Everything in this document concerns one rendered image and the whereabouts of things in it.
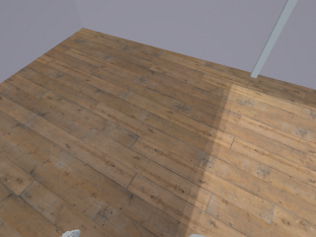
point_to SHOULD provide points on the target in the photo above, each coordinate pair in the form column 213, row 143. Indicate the panel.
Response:
column 283, row 17

